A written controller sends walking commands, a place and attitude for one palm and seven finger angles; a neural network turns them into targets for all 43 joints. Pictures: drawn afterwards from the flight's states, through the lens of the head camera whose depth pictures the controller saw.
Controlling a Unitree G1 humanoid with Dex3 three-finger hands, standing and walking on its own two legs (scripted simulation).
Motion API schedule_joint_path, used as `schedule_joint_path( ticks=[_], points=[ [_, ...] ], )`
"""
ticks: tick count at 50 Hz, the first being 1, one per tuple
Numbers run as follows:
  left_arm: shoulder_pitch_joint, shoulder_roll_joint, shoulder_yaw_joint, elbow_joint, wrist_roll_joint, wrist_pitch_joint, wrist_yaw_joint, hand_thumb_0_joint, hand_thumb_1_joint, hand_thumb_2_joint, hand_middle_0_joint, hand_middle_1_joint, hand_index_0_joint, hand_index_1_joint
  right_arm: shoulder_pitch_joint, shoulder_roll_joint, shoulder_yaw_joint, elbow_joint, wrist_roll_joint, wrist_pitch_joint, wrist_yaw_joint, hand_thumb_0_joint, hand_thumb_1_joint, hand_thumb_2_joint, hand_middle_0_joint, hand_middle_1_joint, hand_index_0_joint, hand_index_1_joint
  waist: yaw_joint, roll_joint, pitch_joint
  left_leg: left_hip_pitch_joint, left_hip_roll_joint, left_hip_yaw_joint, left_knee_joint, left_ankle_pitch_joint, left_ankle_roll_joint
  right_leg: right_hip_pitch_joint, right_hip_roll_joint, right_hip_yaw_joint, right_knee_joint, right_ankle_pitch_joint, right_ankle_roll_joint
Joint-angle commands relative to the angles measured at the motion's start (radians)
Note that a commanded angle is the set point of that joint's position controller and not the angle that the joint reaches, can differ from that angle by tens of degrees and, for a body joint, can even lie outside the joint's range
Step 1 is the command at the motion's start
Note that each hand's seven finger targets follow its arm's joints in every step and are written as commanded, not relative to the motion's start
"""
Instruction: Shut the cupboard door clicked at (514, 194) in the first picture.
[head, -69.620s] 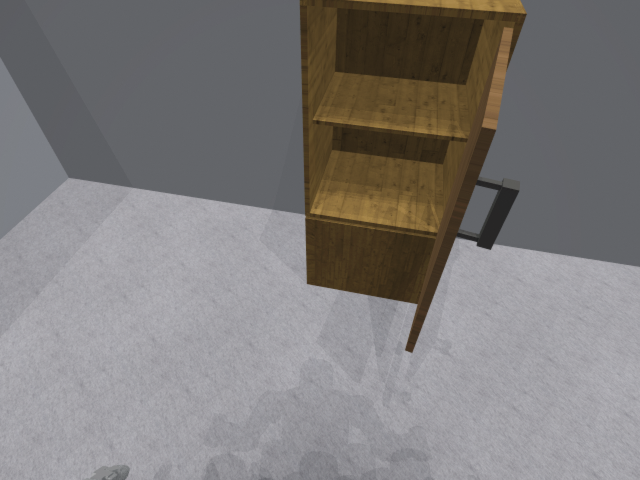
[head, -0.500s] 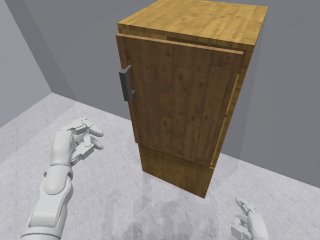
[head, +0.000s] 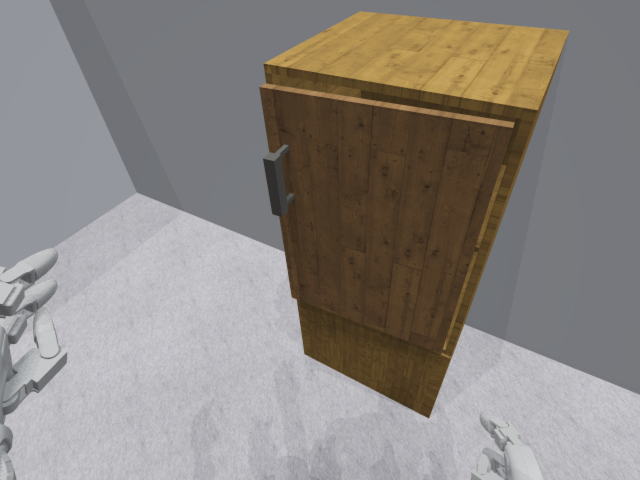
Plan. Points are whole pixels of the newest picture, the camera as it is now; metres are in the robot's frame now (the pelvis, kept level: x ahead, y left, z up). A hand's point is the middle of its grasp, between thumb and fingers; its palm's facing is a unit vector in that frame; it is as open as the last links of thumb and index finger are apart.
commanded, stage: draw the hand back to the body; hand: left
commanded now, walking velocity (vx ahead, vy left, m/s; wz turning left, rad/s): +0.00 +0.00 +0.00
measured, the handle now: (282, 180) +0.64 +0.16 +0.05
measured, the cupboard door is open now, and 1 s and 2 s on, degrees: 4 4 4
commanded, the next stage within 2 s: step back with the hand held close in 0.30 s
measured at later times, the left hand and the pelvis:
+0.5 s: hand (94, 334) +0.20 +0.25 +0.16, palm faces +0.43 -0.79 -0.44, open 7.4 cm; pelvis +0.01 -0.01 +0.00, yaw +0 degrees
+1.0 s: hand (19, 389) +0.14 +0.29 +0.15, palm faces +0.39 -0.78 -0.50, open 7.4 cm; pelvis -0.06 +0.03 -0.01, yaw +0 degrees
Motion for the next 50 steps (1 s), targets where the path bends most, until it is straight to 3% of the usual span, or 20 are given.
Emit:
schedule_joint_path(
  ticks=[1, 4, 7, 9, 12, 19, 21, 22, 23, 25, 27, 29, 31, 34, 35, 42, 44, 48, 49, 50],
  points=[
    [-0.185, 0.126, 0.041, -0.144, 0.003, -0.050, 0.017, 0.000, 0.900, 0.900, -0.200, -0.300, -0.200, -0.300, -0.148, -0.105, -0.035, -0.154, 0.003, -0.072, -0.019, 0.000, -0.900, -0.900, 0.200, 0.300, 0.200, 0.300, -0.030, -0.047, 0.036, 0.105, 0.019, -0.011, -0.065, 0.081, 0.014, -0.195, 0.017, -0.016, -0.091, 0.133, -0.004],
    [-0.209, 0.155, 0.061, -0.131, 0.007, -0.050, 0.023, 0.000, 0.900, 0.900, -0.200, -0.300, -0.200, -0.300, -0.148, -0.112, -0.040, -0.152, -0.001, -0.076, -0.029, 0.000, -0.900, -0.900, 0.200, 0.300, 0.200, 0.300, -0.020, -0.079, 0.003, 0.118, 0.013, -0.012, -0.068, 0.071, 0.022, -0.180, 0.014, -0.010, -0.095, 0.118, -0.003],
    [-0.200, 0.172, 0.075, -0.187, 0.007, -0.061, 0.026, 0.000, 0.900, 0.900, -0.200, -0.300, -0.200, -0.300, -0.159, -0.100, -0.037, -0.157, -0.004, -0.083, -0.031, 0.000, -0.900, -0.900, 0.200, 0.300, 0.200, 0.300, -0.005, -0.039, -0.071, 0.141, 0.005, -0.004, -0.056, 0.108, 0.025, -0.134, 0.006, -0.003, -0.081, 0.160, -0.005],
    [-0.167, 0.204, 0.107, -0.203, 0.007, -0.063, 0.028, 0.000, 0.900, 0.900, -0.200, -0.300, -0.200, -0.300, -0.161, -0.101, -0.035, -0.151, -0.009, -0.088, -0.030, 0.000, -0.900, -0.900, 0.200, 0.300, 0.200, 0.300, 0.005, -0.014, -0.085, 0.136, 0.003, -0.001, -0.044, 0.147, 0.023, -0.110, 0.005, 0.000, -0.081, 0.212, -0.007],
    [-0.156, 0.190, 0.100, -0.232, 0.005, -0.067, 0.028, 0.000, 0.900, 0.900, -0.200, -0.300, -0.200, -0.300, -0.169, -0.085, -0.028, -0.153, -0.007, -0.093, -0.027, 0.000, -0.900, -0.900, 0.200, 0.300, 0.200, 0.300, 0.003, 0.044, -0.056, 0.129, 0.003, 0.005, -0.042, 0.156, 0.015, -0.119, 0.002, -0.002, -0.078, 0.225, -0.010],
    [-0.100, 0.167, 0.110, -0.137, -0.007, -0.051, 0.013, 0.000, 0.900, 0.900, -0.200, -0.300, -0.200, -0.300, -0.159, -0.090, -0.033, -0.153, -0.005, -0.083, -0.023, 0.000, -0.900, -0.900, 0.200, 0.300, 0.200, 0.300, 0.002, -0.028, 0.011, 0.109, 0.015, 0.009, -0.046, 0.179, 0.015, -0.140, 0.010, -0.007, -0.086, 0.253, -0.004],
    [-0.105, 0.162, 0.103, -0.141, -0.009, -0.050, 0.010, 0.000, 0.900, 0.900, -0.200, -0.300, -0.200, -0.300, -0.154, -0.090, -0.035, -0.159, -0.003, -0.073, -0.023, 0.000, -0.900, -0.900, 0.200, 0.300, 0.200, 0.300, 0.000, -0.048, -0.012, 0.119, 0.015, 0.014, -0.043, 0.195, 0.019, -0.132, 0.006, -0.005, -0.075, 0.278, 0.001],
    [-0.201, 0.266, 0.177, -0.206, 0.002, -0.088, 0.014, 0.000, 0.900, 0.900, -0.200, -0.300, -0.200, -0.300, -0.141, -0.115, -0.045, -0.174, 0.003, -0.053, -0.018, 0.000, -0.900, -0.900, 0.200, 0.300, 0.200, 0.300, -0.036, -0.041, 0.010, 0.064, 0.038, 0.000, 0.039, 0.156, 0.031, -0.211, -0.058, 0.059, -0.119, 0.349, 0.002],
    [-0.129, 0.220, 0.137, -0.144, 0.003, -0.093, 0.011, 0.000, 0.900, 0.900, -0.200, -0.300, -0.200, -0.300, -0.147, -0.104, -0.044, -0.158, -0.003, -0.041, -0.021, 0.000, -0.900, -0.900, 0.200, 0.300, 0.200, 0.300, -0.044, -0.090, -0.010, 0.058, 0.034, -0.005, 0.070, 0.148, 0.029, -0.215, -0.086, 0.062, -0.111, 0.393, -0.001],
    [-0.104, 0.209, 0.118, -0.157, 0.009, -0.100, 0.009, 0.000, 0.900, 0.900, -0.200, -0.300, -0.200, -0.300, -0.154, -0.101, -0.047, -0.165, -0.002, -0.024, -0.022, 0.000, -0.900, -0.900, 0.200, 0.300, 0.200, 0.300, -0.044, -0.113, -0.046, 0.045, 0.028, 0.005, 0.094, 0.184, 0.027, -0.193, -0.108, 0.062, -0.074, 0.534, 0.006],
    [-0.066, 0.212, 0.126, -0.167, 0.007, -0.103, 0.014, 0.000, 0.900, 0.900, -0.200, -0.300, -0.200, -0.300, -0.141, -0.107, -0.055, -0.173, 0.000, -0.008, -0.023, 0.000, -0.900, -0.900, 0.200, 0.300, 0.200, 0.300, -0.045, -0.099, -0.110, 0.051, 0.036, 0.005, 0.091, 0.262, 0.024, -0.154, -0.107, 0.046, -0.022, 0.594, 0.007],
    [-0.049, 0.240, 0.150, -0.226, 0.006, -0.102, 0.022, 0.000, 0.900, 0.900, -0.200, -0.300, -0.200, -0.300, -0.148, -0.115, -0.062, -0.188, 0.002, 0.006, -0.029, 0.000, -0.900, -0.900, 0.200, 0.300, 0.200, 0.300, -0.045, -0.042, -0.165, 0.089, 0.046, 0.011, 0.086, 0.377, 0.026, -0.145, -0.093, 0.035, 0.014, 0.647, 0.017],
    [-0.015, 0.245, 0.158, -0.256, 0.001, -0.096, 0.027, 0.000, 0.900, 0.900, -0.200, -0.300, -0.200, -0.300, -0.139, -0.113, -0.061, -0.206, 0.005, 0.027, -0.032, 0.000, -0.900, -0.900, 0.200, 0.300, 0.200, 0.300, -0.048, -0.040, -0.198, 0.092, 0.059, 0.001, 0.088, 0.480, 0.026, -0.125, -0.078, 0.022, 0.053, 0.655, 0.016],
    [0.009, 0.300, 0.214, -0.288, -0.005, -0.093, 0.038, 0.000, 0.900, 0.900, -0.200, -0.300, -0.200, -0.300, -0.144, -0.120, -0.069, -0.222, 0.004, 0.048, -0.038, 0.000, -0.900, -0.900, 0.200, 0.300, 0.200, 0.300, -0.045, -0.046, -0.215, 0.090, 0.066, -0.004, 0.082, 0.508, 0.023, -0.133, -0.066, 0.024, 0.064, 0.638, 0.012],
    [0.037, 0.279, 0.202, -0.283, -0.007, -0.091, 0.041, 0.000, 0.900, 0.900, -0.200, -0.300, -0.200, -0.300, -0.133, -0.111, -0.064, -0.227, 0.007, 0.056, -0.038, 0.000, -0.900, -0.900, 0.200, 0.300, 0.200, 0.300, -0.049, -0.045, -0.218, 0.069, 0.072, -0.012, 0.076, 0.517, 0.021, -0.110, -0.066, 0.017, 0.082, 0.624, 0.007],
    [0.065, 0.261, 0.189, -0.254, -0.013, -0.102, 0.053, 0.000, 0.900, 0.900, -0.200, -0.300, -0.200, -0.300, -0.118, -0.127, -0.069, -0.235, 0.008, 0.059, -0.040, 0.000, -0.900, -0.900, 0.200, 0.300, 0.200, 0.300, -0.055, -0.002, -0.140, -0.054, 0.100, -0.062, -0.020, 0.307, 0.020, -0.153, -0.025, 0.017, 0.064, 0.310, 0.011],
    [0.048, 0.277, 0.197, -0.266, -0.008, -0.113, 0.055, 0.000, 0.900, 0.900, -0.200, -0.300, -0.200, -0.300, -0.126, -0.142, -0.072, -0.236, 0.005, 0.047, -0.040, 0.000, -0.900, -0.900, 0.200, 0.300, 0.200, 0.300, -0.055, 0.027, -0.114, -0.124, 0.109, -0.085, -0.077, 0.124, 0.028, -0.137, -0.004, 0.014, 0.060, 0.209, 0.014],
    [0.022, 0.239, 0.184, -0.260, 0.010, -0.147, 0.059, 0.000, 0.900, 0.900, -0.200, -0.300, -0.200, -0.300, -0.117, -0.147, -0.067, -0.238, 0.008, 0.019, -0.042, 0.000, -0.900, -0.900, 0.200, 0.300, 0.200, 0.300, -0.057, 0.083, -0.047, -0.421, 0.151, -0.160, -0.208, -0.334, 0.069, 0.010, 0.031, 0.018, 0.157, 0.099, 0.020],
    [0.007, 0.270, 0.212, -0.260, 0.021, -0.157, 0.059, 0.000, 0.900, 0.900, -0.200, -0.300, -0.200, -0.300, -0.126, -0.159, -0.071, -0.238, 0.003, 0.010, -0.045, 0.000, -0.900, -0.900, 0.200, 0.300, 0.200, 0.300, -0.053, 0.097, -0.032, -0.494, 0.161, -0.180, -0.234, -0.428, 0.080, 0.051, 0.044, 0.019, 0.178, 0.081, 0.023],
    [-0.007, 0.231, 0.186, -0.272, 0.026, -0.168, 0.057, 0.000, 0.900, 0.900, -0.200, -0.300, -0.200, -0.300, -0.112, -0.147, -0.067, -0.236, 0.005, 0.002, -0.043, 0.000, -0.900, -0.900, 0.200, 0.300, 0.200, 0.300, -0.056, 0.104, -0.039, -0.537, 0.169, -0.192, -0.247, -0.474, 0.084, 0.083, 0.050, 0.011, 0.212, 0.077, 0.023]
  ],
)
